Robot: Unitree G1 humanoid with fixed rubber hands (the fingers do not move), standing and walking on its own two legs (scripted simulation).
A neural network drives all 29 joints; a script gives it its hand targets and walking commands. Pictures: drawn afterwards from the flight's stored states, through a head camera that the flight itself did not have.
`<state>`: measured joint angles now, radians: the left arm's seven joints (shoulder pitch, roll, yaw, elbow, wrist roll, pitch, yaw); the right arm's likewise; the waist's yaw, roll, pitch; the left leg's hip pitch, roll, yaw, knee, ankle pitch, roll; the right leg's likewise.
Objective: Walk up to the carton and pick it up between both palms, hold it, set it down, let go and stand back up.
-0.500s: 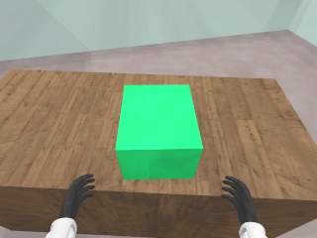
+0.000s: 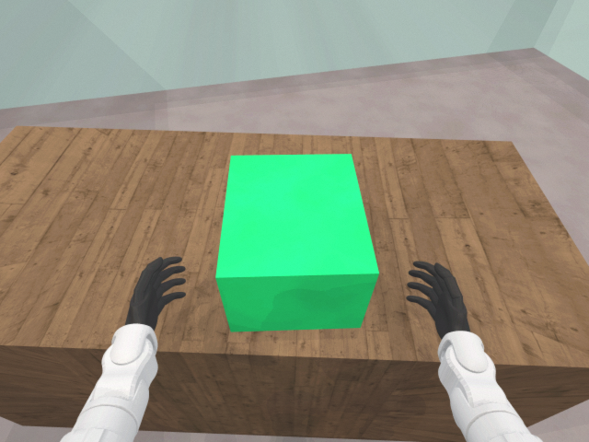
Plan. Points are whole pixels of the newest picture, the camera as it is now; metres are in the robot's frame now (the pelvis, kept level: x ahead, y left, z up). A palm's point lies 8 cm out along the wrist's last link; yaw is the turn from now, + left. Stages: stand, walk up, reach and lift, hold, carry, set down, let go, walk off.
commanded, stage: reach and lift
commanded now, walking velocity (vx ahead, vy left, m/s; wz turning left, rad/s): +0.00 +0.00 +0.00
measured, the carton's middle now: (293, 239) +0.47 +0.03 -0.04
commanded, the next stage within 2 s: none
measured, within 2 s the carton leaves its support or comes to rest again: neither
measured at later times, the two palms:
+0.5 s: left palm (152, 250) +0.36 +0.24 +0.05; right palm (443, 255) +0.37 -0.19 +0.05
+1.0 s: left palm (171, 205) +0.43 +0.22 +0.08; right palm (451, 206) +0.43 -0.21 +0.09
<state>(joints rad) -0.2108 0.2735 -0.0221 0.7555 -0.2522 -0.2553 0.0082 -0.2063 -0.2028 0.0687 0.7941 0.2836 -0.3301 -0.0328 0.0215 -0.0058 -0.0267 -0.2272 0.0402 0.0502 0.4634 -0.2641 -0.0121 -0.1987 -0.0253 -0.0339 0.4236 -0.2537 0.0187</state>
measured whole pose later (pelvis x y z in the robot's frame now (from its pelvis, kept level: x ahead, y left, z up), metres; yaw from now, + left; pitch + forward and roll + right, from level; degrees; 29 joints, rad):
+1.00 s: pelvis -0.01 -0.01 -0.01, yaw -1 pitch +18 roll -1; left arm -0.98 0.35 -0.09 1.33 -0.33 -0.16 -0.01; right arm -0.95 -0.33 0.19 1.22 0.47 -0.12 -0.06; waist 0.01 -0.01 -0.20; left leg -0.60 0.07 0.04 0.51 -0.22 -0.02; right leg -0.57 0.00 -0.04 0.46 -0.20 0.01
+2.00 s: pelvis -0.03 -0.01 -0.05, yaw -1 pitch +32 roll -2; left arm -1.13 0.28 -0.11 1.63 -0.34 -0.47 0.02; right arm -1.05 -0.26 0.08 1.45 0.36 -0.38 -0.04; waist 0.00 0.01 -0.29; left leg -1.03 0.07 0.03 0.77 -0.29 -0.02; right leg -1.00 -0.01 -0.04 0.73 -0.28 0.01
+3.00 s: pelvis +0.00 +0.00 -0.01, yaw +0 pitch +23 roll -1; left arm -0.94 0.16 0.46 1.50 0.20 -0.58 0.04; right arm -0.83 0.03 -0.66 1.21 -0.46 -0.52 -0.06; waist -0.01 0.01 -0.12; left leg -0.68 0.05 0.04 0.51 -0.23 -0.01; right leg -0.63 -0.01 -0.04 0.44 -0.20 0.02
